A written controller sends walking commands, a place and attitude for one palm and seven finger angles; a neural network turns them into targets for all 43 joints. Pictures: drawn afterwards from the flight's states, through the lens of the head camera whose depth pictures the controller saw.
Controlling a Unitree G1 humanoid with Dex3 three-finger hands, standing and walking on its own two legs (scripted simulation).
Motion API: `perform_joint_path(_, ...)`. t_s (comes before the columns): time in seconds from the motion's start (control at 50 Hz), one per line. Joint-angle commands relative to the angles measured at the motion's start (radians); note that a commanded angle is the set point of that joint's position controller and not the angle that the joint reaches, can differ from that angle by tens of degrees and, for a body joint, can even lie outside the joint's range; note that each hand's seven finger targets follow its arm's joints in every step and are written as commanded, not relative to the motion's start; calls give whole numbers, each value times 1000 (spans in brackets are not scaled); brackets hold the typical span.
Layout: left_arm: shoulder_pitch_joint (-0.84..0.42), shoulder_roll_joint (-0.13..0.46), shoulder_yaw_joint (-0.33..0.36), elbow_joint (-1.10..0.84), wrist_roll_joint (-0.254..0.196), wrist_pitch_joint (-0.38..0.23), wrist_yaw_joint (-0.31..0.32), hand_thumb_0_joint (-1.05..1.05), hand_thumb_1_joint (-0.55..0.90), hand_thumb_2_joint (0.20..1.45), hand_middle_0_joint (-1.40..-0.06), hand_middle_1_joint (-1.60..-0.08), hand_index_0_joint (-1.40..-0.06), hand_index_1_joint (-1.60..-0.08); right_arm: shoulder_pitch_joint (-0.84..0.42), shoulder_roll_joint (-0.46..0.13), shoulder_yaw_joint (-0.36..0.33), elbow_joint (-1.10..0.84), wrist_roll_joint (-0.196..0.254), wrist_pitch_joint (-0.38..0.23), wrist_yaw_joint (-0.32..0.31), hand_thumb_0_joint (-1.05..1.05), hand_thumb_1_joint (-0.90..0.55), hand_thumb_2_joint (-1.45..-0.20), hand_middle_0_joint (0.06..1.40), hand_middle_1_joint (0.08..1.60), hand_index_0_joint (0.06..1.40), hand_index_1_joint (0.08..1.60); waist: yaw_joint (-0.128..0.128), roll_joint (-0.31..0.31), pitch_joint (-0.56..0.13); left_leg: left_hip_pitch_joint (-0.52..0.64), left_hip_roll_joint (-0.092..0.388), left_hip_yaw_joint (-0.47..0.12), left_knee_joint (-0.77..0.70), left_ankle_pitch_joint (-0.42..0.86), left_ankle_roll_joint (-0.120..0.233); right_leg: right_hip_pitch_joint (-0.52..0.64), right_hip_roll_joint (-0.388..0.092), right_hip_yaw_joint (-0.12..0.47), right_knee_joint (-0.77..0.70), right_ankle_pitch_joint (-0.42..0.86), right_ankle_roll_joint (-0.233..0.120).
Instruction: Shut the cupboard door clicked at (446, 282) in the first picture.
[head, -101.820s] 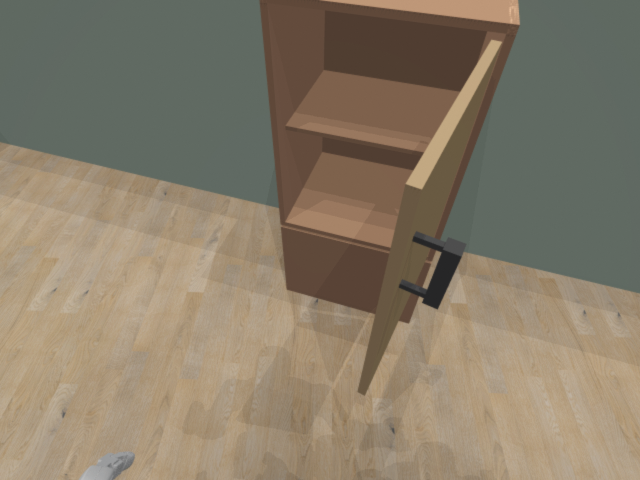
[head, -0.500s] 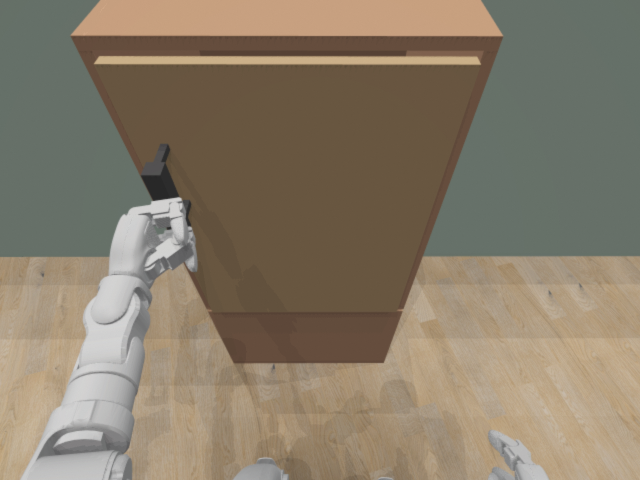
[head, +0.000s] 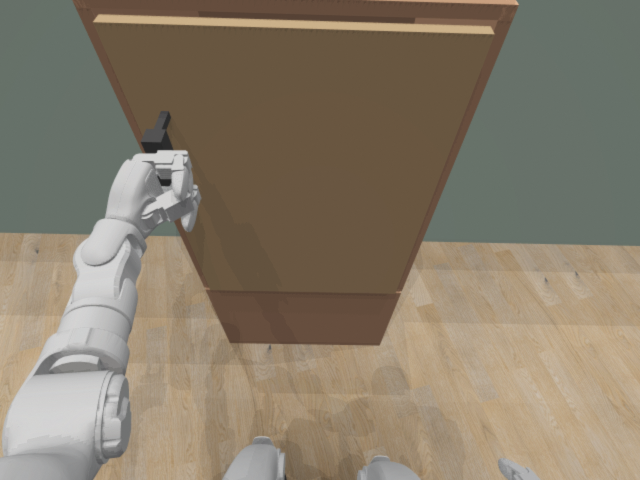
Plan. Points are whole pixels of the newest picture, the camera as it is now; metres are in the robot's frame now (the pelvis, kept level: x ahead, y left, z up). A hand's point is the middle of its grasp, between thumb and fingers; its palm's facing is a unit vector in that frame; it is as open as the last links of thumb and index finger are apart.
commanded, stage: pull the fist back off the door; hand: left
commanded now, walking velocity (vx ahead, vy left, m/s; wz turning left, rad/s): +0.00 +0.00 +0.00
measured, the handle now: (172, 161) +0.50 +0.21 +0.10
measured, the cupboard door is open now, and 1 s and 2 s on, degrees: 0 0 0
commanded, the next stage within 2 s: draw the hand back to the body in 0.96 s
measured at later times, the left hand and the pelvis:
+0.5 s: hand (198, 199) +0.43 +0.16 +0.10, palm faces +0.01 -1.00 -0.02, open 3.2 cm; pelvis -0.05 +0.01 -0.02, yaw -4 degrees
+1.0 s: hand (189, 236) +0.38 +0.17 +0.09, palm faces +0.02 -1.00 -0.01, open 3.1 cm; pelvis +0.02 +0.02 +0.01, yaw -5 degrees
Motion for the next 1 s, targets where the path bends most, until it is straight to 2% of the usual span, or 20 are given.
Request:
perform_joint_path(0.0, -642, 228, 14, -130, -17, -29, 13, 0, 900, 900, -1300, -1500, -1300, -1500, 42, -155, -52, -87, 4, -54, -24, 0, -900, -900, 200, 300, 200, 300, -122, -12, -290, 198, -11, -34, -98, -146, 36, -56, 5, 142, -206, -70, 24)
perform_joint_path(0.06, -684, 244, 6, -107, -27, -23, 1, 0, 900, 900, -1300, -1500, -1300, -1500, 45, -163, -44, -85, 8, -70, -30, 0, -900, -900, 200, 300, 200, 300, -129, 4, -283, 145, -13, -38, -81, -193, 37, -73, 5, 154, -198, -133, 21)
perform_joint_path(0.08, -707, 237, 146, -95, -86, -2, 129, 0, 900, 900, -1300, -1500, -1300, -1500, 19, -136, -45, -86, 1, -72, -34, 0, -900, -900, 200, 300, 200, 300, -68, 7, -267, 92, -14, -48, -81, -234, 23, -89, 2, 154, -203, -180, 20)
perform_joint_path(0.1, -683, 178, 90, -103, -69, 6, 194, 0, 900, 900, -1300, -1500, -1300, -1500, 24, -134, -42, -92, -1, -78, -28, 0, -900, -900, 200, 300, 200, 300, -87, 12, -279, 111, -16, -49, -91, -265, 18, -95, 2, 147, -197, -195, 27)
perform_joint_path(0.14, -658, 132, 79, -89, -46, 8, 269, 0, 900, 900, -1300, -1500, -1300, -1500, 42, -135, -49, -95, -11, -87, -15, 0, -900, -900, 200, 300, 200, 300, -91, -11, -278, 124, -16, -63, -114, -301, 16, -109, 8, 118, -180, -171, 29)
perform_joint_path(0.16, -644, 170, 106, -85, -28, -1, 297, 0, 900, 900, -1300, -1500, -1300, -1500, 55, -142, -50, -93, -17, -87, -11, 0, -900, -900, 200, 300, 200, 300, -89, -39, -290, 113, -20, -70, -113, -293, 21, -96, 13, 106, -170, -159, 28)
perform_joint_path(0.2, -682, 165, 62, -116, 30, -12, 323, 0, 900, 900, -1300, -1500, -1300, -1500, 66, -145, -52, -95, -22, -83, 1, 0, -900, -900, 200, 300, 200, 300, -104, 7, -339, 137, -20, -64, -108, -273, 24, -106, 11, 100, -149, -122, 28)
perform_joint_path(0.24, -683, 182, 46, -114, 82, -27, 331, 0, 900, 900, -1300, -1500, -1300, -1500, 73, -146, -55, -94, -28, -79, 11, 0, -900, -900, 200, 300, 200, 300, -109, 31, -351, 150, -21, -63, -105, -268, 25, -111, 12, 101, -147, -110, 26)
perform_joint_path(0.32, -629, 234, 65, -76, 113, -42, 304, 0, 900, 900, -1300, -1500, -1300, -1500, 70, -145, -53, -114, -29, -70, 16, 0, -900, -900, 200, 300, 200, 300, -92, 10, -330, 93, -25, -44, -92, -263, 27, -72, 10, 128, -172, -168, 22)
perform_joint_path(0.36, -610, 247, 88, -90, 94, -47, 287, 0, 900, 900, -1300, -1500, -1300, -1500, 67, -147, -55, -125, -28, -70, 15, 0, -900, -900, 200, 300, 200, 300, -79, 28, -335, 100, -28, -45, -96, -274, 26, -67, 13, 129, -175, -184, 18)
perform_joint_path(0.4, -587, 203, 67, -99, 63, -43, 267, 0, 900, 900, -1300, -1500, -1300, -1500, 55, -141, -53, -135, -23, -72, 13, 0, -900, -900, 200, 300, 200, 300, -76, 16, -327, 90, -30, -35, -100, -281, 22, -53, 10, 138, -190, -211, 20)
perform_joint_path(0.46, -483, 231, 119, -115, 32, -43, 254, 0, 900, 900, -1300, -1500, -1300, -1500, 54, -142, -56, -151, -21, -74, 9, 0, -900, -900, 200, 300, 200, 300, -38, 9, -340, 71, -35, -26, -101, -267, 21, -8, 12, 148, -198, -237, 17)
perform_joint_path(0.54, -396, 222, 125, -194, 33, -43, 268, 0, 900, 900, -1300, -1500, -1300, -1500, 49, -141, -60, -167, -20, -71, 9, 0, -900, -900, 200, 300, 200, 300, -24, -26, -329, 79, -29, -24, -126, -271, 26, 15, 12, 142, -203, -230, 23)
perform_joint_path(0.56, -354, 244, 150, -216, 34, -47, 276, 0, 900, 900, -1300, -1500, -1300, -1500, 49, -141, -61, -174, -21, -70, 8, 0, -900, -900, 200, 300, 200, 300, -7, -17, -337, 88, -29, -26, -131, -266, 26, 31, 14, 140, -201, -223, 20)
perform_joint_path(0.68, -251, 123, 57, -469, 27, -52, 307, 0, 900, 900, -1300, -1500, -1300, -1500, 13, -138, -70, -197, -14, -82, 6, 0, -900, -900, 200, 300, 200, 300, -15, 43, -320, 243, -10, -61, -202, -295, 22, 3, 30, 90, -193, -130, 13)
perform_joint_path(0.7, -213, 96, 43, -508, 21, -51, 313, 0, 900, 900, -1300, -1500, -1300, -1500, 7, -137, -70, -203, -15, -85, 6, 0, -900, -900, 200, 300, 200, 300, -10, 44, -333, 265, -10, -64, -211, -283, 21, 16, 32, 83, -191, -111, 12)
perform_joint_path(0.8, -7, 23, 12, -613, 17, -26, 342, 0, 900, 900, -1300, -1500, -1300, -1500, -31, -126, -65, -215, -15, -98, 10, 0, -900, -900, 200, 300, 200, 300, 12, 28, -260, 306, -6, -75, -252, -273, 18, 30, 34, 63, -203, -76, 8)
perform_joint_path(0.86, 159, 15, 18, -699, 18, -11, 348, 0, 900, 900, -1300, -1500, -1300, -1500, -47, -121, -61, -235, -18, -100, 14, 0, -900, -900, 200, 300, 200, 300, 38, 28, -255, 331, -8, -64, -250, -151, 20, 85, 35, 57, -205, 12, 2)
perform_joint_path(0.94, 156, -23, -20, -799, 25, 5, 348, 0, 900, 900, -1300, -1500, -1300, -1500, -62, -108, -59, -236, -19, -96, 18, 0, -900, -900, 200, 300, 200, 300, 14, 19, -237, 380, -3, -53, -225, 0, 17, 87, 35, 53, -200, 118, 6)
perform_joint_path(0.98, 187, -40, -35, -852, 24, 7, 343, 0, 900, 900, -1300, -1500, -1300, -1500, -62, -103, -61, -238, -21, -103, 15, 0, -900, -900, 200, 300, 200, 300, 14, 20, -266, 414, -5, -45, -203, 99, 16, 111, 35, 52, -192, 191, 5)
